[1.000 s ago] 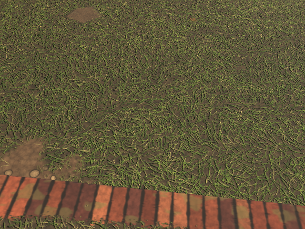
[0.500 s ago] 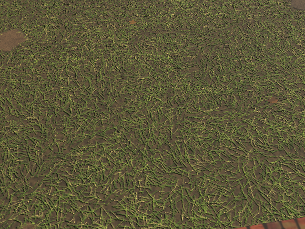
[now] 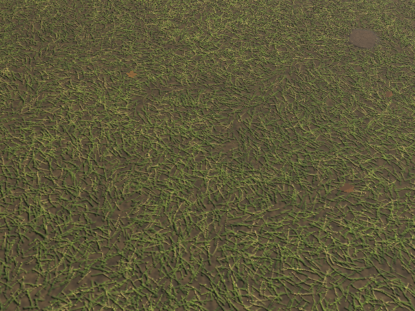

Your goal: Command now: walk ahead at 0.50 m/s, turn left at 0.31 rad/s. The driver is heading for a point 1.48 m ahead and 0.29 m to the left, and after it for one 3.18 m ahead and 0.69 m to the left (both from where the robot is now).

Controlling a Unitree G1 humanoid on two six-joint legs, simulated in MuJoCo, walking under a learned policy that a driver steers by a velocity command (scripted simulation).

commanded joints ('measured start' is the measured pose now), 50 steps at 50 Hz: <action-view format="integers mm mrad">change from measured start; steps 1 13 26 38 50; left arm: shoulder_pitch -66 187 43 237 29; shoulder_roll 33 259 137 39 82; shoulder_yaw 4 84 57 7 21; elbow -78 -28 61 47 77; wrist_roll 1 6 -8 14 -32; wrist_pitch -18 -32 -31 -8 20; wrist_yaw -1 2 -2 1 -5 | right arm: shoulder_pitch -46 109 -191 33 -105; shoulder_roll -182 -26 -70 -363 -138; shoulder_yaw -47 -2 -18 -113 -41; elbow -71 -119 -193 -193 -111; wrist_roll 11 19 12 17 -29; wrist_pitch -8 10 41 52 -31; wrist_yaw -21 -33 9 4 -4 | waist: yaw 19 120 88 20 47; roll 123 -237 -31 326 76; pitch -23 -314 19 -303 3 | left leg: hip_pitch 15 -440 -487 612 59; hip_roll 217 -10 191 382 267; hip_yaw -233 -88 0 -576 21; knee -152 662 515 100 -208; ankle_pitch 136 -391 120 -125 273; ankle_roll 173 -27 -82 313 150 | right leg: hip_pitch -10 921 474 -126 -134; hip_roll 7 -357 -194 41 -90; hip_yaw -6 549 -50 -178 43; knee -196 -572 -786 345 10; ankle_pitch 137 8 366 -280 282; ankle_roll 32 -252 -189 15 19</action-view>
